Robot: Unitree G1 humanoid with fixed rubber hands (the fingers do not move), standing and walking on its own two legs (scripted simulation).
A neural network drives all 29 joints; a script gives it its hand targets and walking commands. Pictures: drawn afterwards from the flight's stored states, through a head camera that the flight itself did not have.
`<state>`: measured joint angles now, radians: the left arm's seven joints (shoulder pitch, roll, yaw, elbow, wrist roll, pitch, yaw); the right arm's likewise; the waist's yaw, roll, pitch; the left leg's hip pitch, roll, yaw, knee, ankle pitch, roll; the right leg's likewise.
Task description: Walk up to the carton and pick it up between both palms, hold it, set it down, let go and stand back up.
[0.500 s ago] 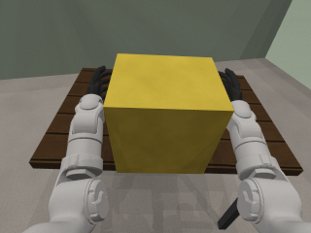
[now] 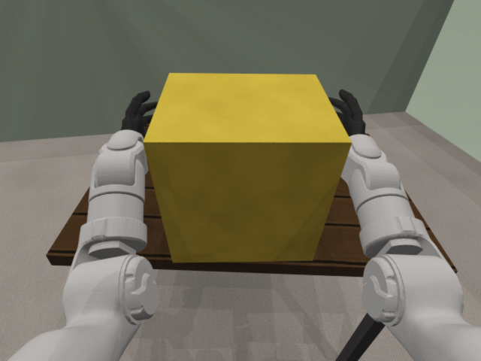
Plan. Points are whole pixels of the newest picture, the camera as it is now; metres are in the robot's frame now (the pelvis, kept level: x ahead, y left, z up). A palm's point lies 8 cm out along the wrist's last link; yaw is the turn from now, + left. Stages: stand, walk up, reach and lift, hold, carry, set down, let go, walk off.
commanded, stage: reach and lift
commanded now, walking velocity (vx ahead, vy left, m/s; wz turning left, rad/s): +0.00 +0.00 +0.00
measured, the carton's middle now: (243, 169) +0.40 -0.01 +0.16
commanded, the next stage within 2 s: hold in 1.56 s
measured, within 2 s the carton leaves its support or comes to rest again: neither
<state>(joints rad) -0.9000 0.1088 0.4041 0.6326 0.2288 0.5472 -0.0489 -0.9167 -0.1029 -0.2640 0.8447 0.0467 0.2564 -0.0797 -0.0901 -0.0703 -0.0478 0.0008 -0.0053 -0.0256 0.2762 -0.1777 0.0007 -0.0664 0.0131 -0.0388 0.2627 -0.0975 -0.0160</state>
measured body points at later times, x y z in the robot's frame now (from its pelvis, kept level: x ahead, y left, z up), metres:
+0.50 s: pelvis +0.01 +0.02 +0.00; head -0.05 +0.05 +0.44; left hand +0.42 +0.18 +0.25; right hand +0.41 -0.17 +0.28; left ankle -0.01 +0.12 -0.75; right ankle +0.04 -0.10 -0.75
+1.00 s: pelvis +0.00 +0.00 +0.00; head -0.08 +0.02 +0.44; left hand +0.40 +0.18 +0.32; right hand +0.40 -0.17 +0.34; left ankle -0.01 +0.12 -0.75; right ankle +0.04 -0.10 -0.75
